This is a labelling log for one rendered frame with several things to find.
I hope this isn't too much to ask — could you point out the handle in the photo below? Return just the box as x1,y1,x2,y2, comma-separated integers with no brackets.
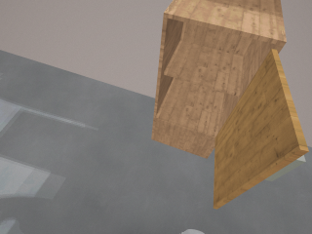
265,155,306,181

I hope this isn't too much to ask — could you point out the cupboard door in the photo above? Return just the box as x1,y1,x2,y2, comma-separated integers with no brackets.
214,49,309,210

